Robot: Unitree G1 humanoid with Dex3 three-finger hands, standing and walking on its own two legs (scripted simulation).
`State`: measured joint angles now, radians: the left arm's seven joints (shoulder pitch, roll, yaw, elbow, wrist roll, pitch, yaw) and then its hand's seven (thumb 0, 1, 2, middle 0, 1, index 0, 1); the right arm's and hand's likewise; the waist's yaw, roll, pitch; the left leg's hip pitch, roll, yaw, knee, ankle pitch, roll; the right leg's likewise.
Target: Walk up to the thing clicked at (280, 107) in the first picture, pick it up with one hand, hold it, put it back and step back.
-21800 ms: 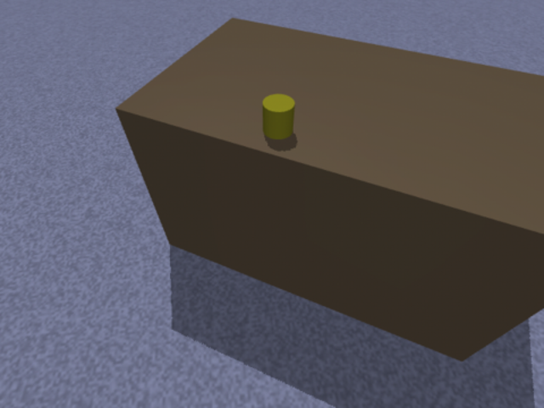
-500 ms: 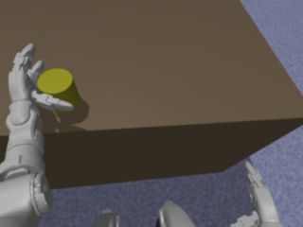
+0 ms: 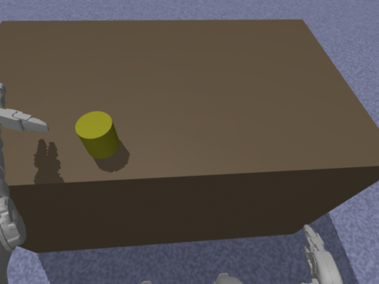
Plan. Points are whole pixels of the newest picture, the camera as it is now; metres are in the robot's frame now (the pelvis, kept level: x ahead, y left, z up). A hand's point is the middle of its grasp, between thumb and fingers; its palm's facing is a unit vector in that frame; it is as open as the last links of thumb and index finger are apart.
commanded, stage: sink last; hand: left
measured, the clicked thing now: (99, 135) +0.46 +0.20 +0.01
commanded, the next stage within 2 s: home in 0.94 s
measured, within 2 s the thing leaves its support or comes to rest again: neither
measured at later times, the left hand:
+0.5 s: hand (13, 194) +0.27 +0.27 +0.11, palm faces +0.34 -0.87 -0.35, open 17.5 cm
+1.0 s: hand out of the picture +0.15 +0.27 +0.11, palm faces +0.43 -0.79 -0.44, open 17.4 cm
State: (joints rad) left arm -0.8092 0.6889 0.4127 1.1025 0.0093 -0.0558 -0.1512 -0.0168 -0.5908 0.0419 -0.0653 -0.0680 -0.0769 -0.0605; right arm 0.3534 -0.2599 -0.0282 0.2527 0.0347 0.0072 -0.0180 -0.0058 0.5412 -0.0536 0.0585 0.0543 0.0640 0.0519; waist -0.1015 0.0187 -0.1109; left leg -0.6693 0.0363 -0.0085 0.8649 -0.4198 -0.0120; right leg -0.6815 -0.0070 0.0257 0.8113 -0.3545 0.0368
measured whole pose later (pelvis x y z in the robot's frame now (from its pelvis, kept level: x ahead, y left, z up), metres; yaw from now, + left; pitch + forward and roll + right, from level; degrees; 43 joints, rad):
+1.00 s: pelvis -0.01 -0.02 +0.01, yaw +3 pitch +2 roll +1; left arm 0.51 0.34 0.36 -0.23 -0.06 -0.10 0.04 -0.02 -0.51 0.02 -0.06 -0.06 -0.07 -0.05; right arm 0.43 -0.22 -0.14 0.27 0.03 -0.07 -0.07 -0.01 0.52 -0.05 0.06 0.05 0.06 0.05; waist 0.06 0.03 -0.06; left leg -0.44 0.01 -0.04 0.79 -0.39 -0.04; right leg -0.47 -0.03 -0.01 0.81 -0.38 0.01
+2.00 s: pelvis +0.00 +0.00 -0.01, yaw +1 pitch +6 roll -1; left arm 0.46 0.20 0.00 0.13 -0.01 0.02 0.11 -0.02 -0.59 0.02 -0.05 -0.05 -0.05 -0.04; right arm 0.30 -0.21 0.01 0.49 0.02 -0.06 -0.09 0.02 -0.90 -0.90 0.20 0.30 0.21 0.30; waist -0.01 0.02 -0.08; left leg -0.58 0.03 -0.03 0.94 -0.47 -0.02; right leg -0.58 -0.01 0.00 0.89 -0.42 0.03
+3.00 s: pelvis +0.00 -0.01 -0.01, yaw +2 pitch +7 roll -2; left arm 0.47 0.20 0.00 0.01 -0.01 0.23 0.13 -0.01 -0.56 0.04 -0.05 -0.05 -0.05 -0.05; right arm 0.29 -0.21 0.02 0.51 0.01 -0.13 -0.16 0.02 -0.90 -0.90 0.20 0.30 0.21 0.30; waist -0.02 0.03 -0.11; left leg -0.61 0.04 -0.05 0.97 -0.49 -0.03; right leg -0.60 -0.01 -0.02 0.92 -0.44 0.02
